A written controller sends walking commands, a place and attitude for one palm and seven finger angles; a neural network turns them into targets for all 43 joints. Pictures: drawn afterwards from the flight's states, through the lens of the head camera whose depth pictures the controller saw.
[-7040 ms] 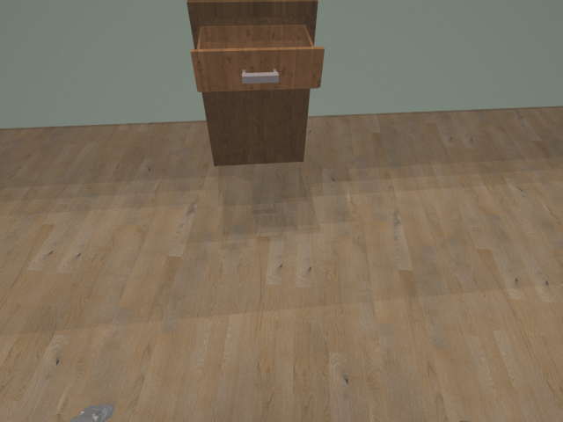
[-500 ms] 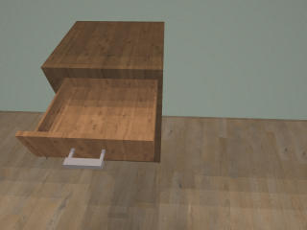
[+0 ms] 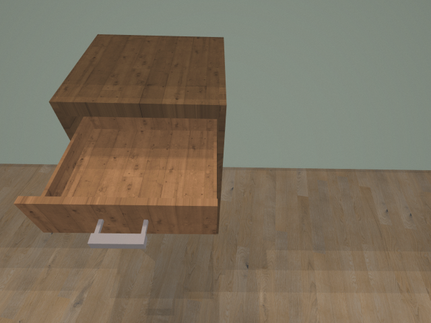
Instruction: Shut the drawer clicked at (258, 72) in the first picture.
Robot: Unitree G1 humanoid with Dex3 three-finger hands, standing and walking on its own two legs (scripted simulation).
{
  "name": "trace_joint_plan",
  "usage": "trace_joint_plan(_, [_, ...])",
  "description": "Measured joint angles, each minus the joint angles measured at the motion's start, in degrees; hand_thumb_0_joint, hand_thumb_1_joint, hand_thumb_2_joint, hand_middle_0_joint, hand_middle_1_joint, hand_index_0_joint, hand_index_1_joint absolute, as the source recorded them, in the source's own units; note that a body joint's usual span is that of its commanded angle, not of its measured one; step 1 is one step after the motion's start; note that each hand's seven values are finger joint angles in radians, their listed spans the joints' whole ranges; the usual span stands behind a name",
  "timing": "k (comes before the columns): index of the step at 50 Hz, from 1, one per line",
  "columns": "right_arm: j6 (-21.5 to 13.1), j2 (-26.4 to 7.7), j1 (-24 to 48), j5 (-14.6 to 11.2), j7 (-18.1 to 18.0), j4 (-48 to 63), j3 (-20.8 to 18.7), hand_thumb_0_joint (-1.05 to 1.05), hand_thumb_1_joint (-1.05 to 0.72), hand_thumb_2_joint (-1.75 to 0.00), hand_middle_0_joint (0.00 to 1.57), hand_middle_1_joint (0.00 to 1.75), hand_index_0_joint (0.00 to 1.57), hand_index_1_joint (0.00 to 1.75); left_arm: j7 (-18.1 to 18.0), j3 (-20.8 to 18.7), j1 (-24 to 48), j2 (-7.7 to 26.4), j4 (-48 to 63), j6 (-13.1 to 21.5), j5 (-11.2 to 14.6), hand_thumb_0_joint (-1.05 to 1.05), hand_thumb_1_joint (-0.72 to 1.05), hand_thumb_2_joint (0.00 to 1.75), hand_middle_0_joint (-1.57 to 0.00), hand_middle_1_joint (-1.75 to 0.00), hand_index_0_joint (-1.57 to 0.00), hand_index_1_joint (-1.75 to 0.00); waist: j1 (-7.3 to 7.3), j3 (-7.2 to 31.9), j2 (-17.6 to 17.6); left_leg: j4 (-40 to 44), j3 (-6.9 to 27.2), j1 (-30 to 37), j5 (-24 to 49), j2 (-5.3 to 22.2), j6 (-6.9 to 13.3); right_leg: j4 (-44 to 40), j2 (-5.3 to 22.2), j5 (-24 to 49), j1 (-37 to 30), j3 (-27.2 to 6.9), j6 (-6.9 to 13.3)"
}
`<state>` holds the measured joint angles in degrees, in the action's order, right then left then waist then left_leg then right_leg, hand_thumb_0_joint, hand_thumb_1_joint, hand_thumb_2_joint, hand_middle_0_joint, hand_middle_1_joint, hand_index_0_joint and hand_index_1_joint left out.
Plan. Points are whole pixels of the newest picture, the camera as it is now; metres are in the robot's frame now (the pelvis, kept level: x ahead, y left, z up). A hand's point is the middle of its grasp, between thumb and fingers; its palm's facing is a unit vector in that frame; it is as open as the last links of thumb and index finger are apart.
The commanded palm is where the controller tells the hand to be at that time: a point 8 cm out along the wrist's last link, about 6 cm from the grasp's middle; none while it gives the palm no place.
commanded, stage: come to a stop and stand still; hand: left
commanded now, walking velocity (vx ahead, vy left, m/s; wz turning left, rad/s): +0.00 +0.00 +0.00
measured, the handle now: (120, 232) +0.32 +0.25 -0.10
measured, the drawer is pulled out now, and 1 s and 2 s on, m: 0.30 0.30 0.30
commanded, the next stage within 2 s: look again from close up in 0.06 s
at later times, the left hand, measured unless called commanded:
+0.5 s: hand out of the picture +0.03 +0.17 -0.18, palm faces +0.01 -0.98 -0.22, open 7.4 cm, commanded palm none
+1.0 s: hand (124, 291) +0.18 +0.18 -0.02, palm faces +0.23 -0.97 -0.11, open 7.0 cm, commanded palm +0.08 +0.22 -0.07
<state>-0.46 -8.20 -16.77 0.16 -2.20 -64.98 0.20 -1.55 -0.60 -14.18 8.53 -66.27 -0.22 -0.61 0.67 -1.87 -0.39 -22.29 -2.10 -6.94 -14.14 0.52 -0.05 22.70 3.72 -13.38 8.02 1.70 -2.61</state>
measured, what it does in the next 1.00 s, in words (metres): stands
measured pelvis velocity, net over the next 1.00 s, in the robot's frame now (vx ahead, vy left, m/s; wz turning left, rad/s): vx -0.03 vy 0.00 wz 0.02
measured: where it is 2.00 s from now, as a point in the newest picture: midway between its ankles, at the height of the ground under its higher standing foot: outside the picture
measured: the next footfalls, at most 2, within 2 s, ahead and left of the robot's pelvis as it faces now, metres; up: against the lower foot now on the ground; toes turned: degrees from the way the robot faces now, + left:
none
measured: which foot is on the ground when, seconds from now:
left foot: down 0.00-1.00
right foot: down 0.00-1.00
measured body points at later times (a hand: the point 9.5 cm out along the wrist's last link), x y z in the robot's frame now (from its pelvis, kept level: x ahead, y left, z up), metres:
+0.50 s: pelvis +0.01 -0.01 -0.01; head +0.01 -0.01 +0.44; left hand +0.03 +0.22 -0.16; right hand +0.05 -0.25 -0.16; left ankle -0.02 +0.12 -0.74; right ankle -0.01 -0.15 -0.74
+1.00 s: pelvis -0.03 +0.00 -0.02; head -0.03 -0.02 +0.43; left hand +0.16 +0.23 -0.01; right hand +0.09 -0.24 -0.14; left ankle -0.02 +0.12 -0.74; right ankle -0.01 -0.14 -0.74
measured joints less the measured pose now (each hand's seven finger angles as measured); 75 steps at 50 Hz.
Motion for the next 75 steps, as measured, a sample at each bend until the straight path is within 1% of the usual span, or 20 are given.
trace_joint_plan(9, [0.15,1.28,-1.62,0.13,0.31,-0.49,0.12,0.00,-0.91,-0.90,0.20,0.29,0.20,0.30,-0.03,0.59,-0.62,-0.09,0.64,0.24,0.22,0.01,0.91,0.90,-0.20,-0.30,-0.20,-0.30,-0.50,-0.53,0.38,-0.03,0.02,0.23,-0.26,0.26,-0.34,0.80,-0.24,-0.64,0.18,0.03,0.50])
trace_joint_plan(13, [-0.21,0.19,-1.29,0.62,0.77,2.58,-0.99,0.01,-0.91,-0.90,0.20,0.29,0.21,0.30,0.00,1.23,-1.73,0.49,3.51,1.02,-0.06,0.01,0.91,0.90,-0.20,-0.30,-0.20,-0.30,-0.92,-0.57,1.18,-4.65,0.07,-3.38,-2.36,0.51,-0.45,5.48,-0.32,-2.90,3.79,-0.08,0.75])
trace_joint_plan(18, [0.12,-1.51,0.59,0.44,0.96,4.12,-1.50,0.01,-0.91,-0.90,0.20,0.29,0.20,0.30,-0.72,1.33,-2.40,0.85,4.71,1.24,-0.13,0.01,0.91,0.90,-0.20,-0.30,-0.20,-0.30,-1.19,0.56,1.95,-8.29,0.38,-5.03,-4.66,1.19,-0.70,7.76,-0.90,-4.43,4.79,0.13,0.85])
trace_joint_plan(30, [0.36,-2.80,5.69,0.25,1.00,5.35,-1.23,0.00,-0.91,-0.90,0.20,0.29,0.20,0.30,-1.03,1.56,-0.59,1.44,6.93,0.71,-0.22,0.01,0.92,0.90,-0.20,-0.30,-0.20,-0.30,-0.10,0.82,0.58,-8.66,-0.02,-3.26,-5.05,1.44,-0.64,7.76,-1.14,-4.43,3.07,-0.29,0.72])
trace_joint_plan(41, [0.66,-2.38,4.95,0.02,1.36,4.31,-0.60,0.00,-0.91,-0.90,0.20,0.29,0.20,0.30,-1.01,1.54,-1.10,1.56,6.46,0.58,-0.42,0.01,0.91,0.90,-0.20,-0.30,-0.20,-0.30,-0.02,-0.28,0.66,-7.62,-0.30,-3.48,-3.59,1.36,-0.24,5.29,-1.12,-2.27,2.69,-0.51,0.23])
trace_joint_plan(42, [-0.10,-2.38,3.73,-0.66,1.13,6.41,-0.49,0.01,-0.91,-0.90,0.20,0.29,0.20,0.30,-0.95,0.27,-3.88,1.36,15.48,-3.22,1.87,0.01,0.91,0.90,-0.20,-0.30,-0.21,-0.30,0.03,-0.64,0.62,-8.03,-0.32,-3.92,-3.70,1.32,-0.20,5.69,-1.08,-2.18,3.16,-0.55,0.24])
trace_joint_plan(43, [-2.68,-2.21,2.04,-1.03,0.25,8.60,-0.37,0.01,-0.91,-0.90,0.20,0.29,0.21,0.30,-1.43,-0.77,-7.27,1.28,26.42,-4.23,3.26,0.02,0.91,0.89,-0.20,-0.30,-0.21,-0.30,0.62,-0.91,0.19,-7.69,-0.65,-3.75,-3.53,0.97,-0.12,6.67,-0.76,-2.35,3.76,-0.87,0.78])
trace_joint_plan(45, [-8.50,-2.15,-0.36,-1.73,-1.08,11.13,-0.38,0.01,-0.91,-0.90,0.20,0.29,0.21,0.30,-4.06,-0.78,-12.00,1.42,43.02,-0.99,5.42,0.02,0.91,0.89,-0.21,-0.31,-0.22,-0.31,0.90,0.44,-0.15,-7.46,-0.85,-4.40,-3.06,0.08,-0.05,8.83,0.19,-3.25,5.41,-0.85,1.81])
trace_joint_plan(47, [-11.89,-2.67,-1.16,-1.95,-1.24,14.22,-0.77,0.01,-0.91,-0.90,0.20,0.29,0.21,0.30,-5.08,-0.86,-12.59,0.67,53.59,1.31,6.98,0.02,0.91,0.89,-0.22,-0.32,-0.23,-0.33,-0.20,2.09,0.75,-9.15,-0.12,-6.51,-3.23,-0.59,0.15,10.46,1.01,-4.18,6.99,-0.16,1.16])
trace_joint_plan(48, [-13.09,-3.01,-0.91,-1.70,-1.20,15.80,-1.00,0.01,-0.91,-0.90,0.20,0.29,0.21,0.30,-4.78,-1.17,-11.69,0.08,56.67,3.55,7.32,0.02,0.91,0.90,-0.23,-0.34,-0.24,-0.34,-0.88,2.93,1.45,-10.71,0.33,-8.30,-3.58,-0.66,0.23,11.50,1.16,-4.45,8.34,0.23,0.73])
trace_joint_plan(51, [-15.04,-3.33,1.45,-0.90,-0.32,20.58,-1.54,0.01,-0.91,-0.90,0.20,0.29,0.21,0.30,-1.08,-3.07,-8.39,-1.42,60.04,13.75,8.31,0.02,0.91,0.90,-0.27,-0.38,-0.27,-0.38,-2.04,5.79,2.04,-16.55,0.42,-15.65,-5.17,-0.29,0.06,17.02,1.00,-5.68,15.66,0.04,0.60])
trace_joint_plan(55, [-16.18,-2.88,4.91,-0.24,1.95,27.10,-2.57,0.01,-0.90,-0.90,0.20,0.30,0.21,0.30,9.46,-4.73,-7.91,-2.10,59.44,28.67,10.71,0.01,0.91,0.90,-0.33,-0.45,-0.34,-0.45,-1.79,8.08,-0.48,-27.10,-0.02,-26.99,-8.70,1.02,-0.84,27.93,0.00,-9.01,27.66,-0.98,1.37])
trace_joint_plan(57, [-16.25,-3.59,6.09,-0.41,2.51,30.37,-3.16,0.01,-0.90,-0.90,0.20,0.30,0.21,0.30,13.69,-5.10,-9.23,-1.84,58.07,32.26,10.90,0.01,0.91,0.90,-0.37,-0.49,-0.38,-0.49,-1.26,8.22,-1.27,-32.40,0.47,-31.94,-10.53,1.52,-1.35,33.05,-0.36,-10.82,32.48,-0.78,1.70])
trace_joint_plan(60, [-15.58,-4.99,7.16,-0.94,2.00,34.18,-3.97,0.01,-0.90,-0.90,0.20,0.30,0.21,0.30,15.70,-5.88,-12.86,-0.66,57.86,31.26,11.41,0.01,0.90,0.90,-0.43,-0.55,-0.44,-0.55,0.15,8.38,-1.95,-38.76,1.45,-37.85,-12.83,1.88,-1.92,39.32,-0.57,-13.31,38.12,-0.18,2.32])
trace_joint_plan(63, [-15.48,-5.98,7.61,-1.20,0.64,35.85,-4.43,0.01,-0.90,-0.90,0.20,0.30,0.21,0.30,13.90,-7.58,-16.25,0.48,60.46,29.85,12.47,0.02,0.90,0.90,-0.49,-0.61,-0.50,-0.62,1.67,8.31,-1.37,-43.31,3.20,-41.78,-14.55,2.14,-2.26,43.15,-0.75,-15.12,41.13,1.30,2.94])
trace_joint_plan(65, [-15.74,-6.17,7.58,-1.14,-0.35,35.78,-4.14,0.01,-0.91,-0.90,0.20,0.29,0.20,0.30,12.56,-9.01,-17.58,1.33,64.21,30.66,13.31,0.02,0.90,0.90,-0.53,-0.65,-0.54,-0.66,2.54,8.63,-0.69,-45.53,4.46,-43.79,-15.41,2.27,-2.42,44.77,-0.88,-16.00,42.43,2.43,3.33])
trace_joint_plan(67, [-16.16,-6.05,7.61,-1.12,-1.07,34.90,-3.39,0.01,-0.91,-0.90,0.20,0.29,0.20,0.30,12.78,-10.18,-17.21,2.12,67.75,32.62,14.52,0.03,0.90,0.90,-0.57,-0.70,-0.58,-0.70,3.07,9.00,0.22,-47.24,5.64,-45.34,-16.08,2.40,-2.56,45.83,-1.04,-16.63,43.29,3.50,3.64])
trace_joint_plan(70, [-16.43,-5.51,7.82,-1.52,-1.69,33.16,-1.69,0.01,-0.91,-0.90,0.20,0.29,0.21,0.30,16.40,-10.65,-13.41,3.15,70.20,33.58,16.33,0.03,0.90,0.90,-0.63,-0.76,-0.63,-0.77,2.92,9.14,1.93,-48.77,6.87,-46.67,-16.68,2.60,-2.54,46.49,-1.31,-17.04,43.84,4.63,3.87])
trace_joint_plan(72, [-15.95,-4.76,7.69,-2.13,-1.97,32.38,-0.64,0.01,-0.90,-0.90,0.20,0.29,0.21,0.30,19.82,-10.35,-10.06,3.93,69.43,30.74,17.00,0.02,0.90,0.90,-0.66,-0.81,-0.67,-0.81,2.27,9.18,2.73,-48.79,6.92,-46.91,-16.73,2.72,-2.44,46.34,-1.46,-16.98,44.04,4.66,3.83])
trace_joint_plan(75, [-14.28,-3.41,6.56,-2.93,-2.38,32.14,0.10,0.01,-0.90,-0.90,0.20,0.30,0.21,0.30,23.53,-10.27,-6.89,5.06,66.60,21.94,17.54,0.02,0.90,0.90,-0.72,-0.87,-0.73,-0.87,0.75,9.17,3.19,-47.04,6.00,-45.72,-16.32,2.85,-2.46,44.94,-1.58,-16.47,43.40,3.82,3.58])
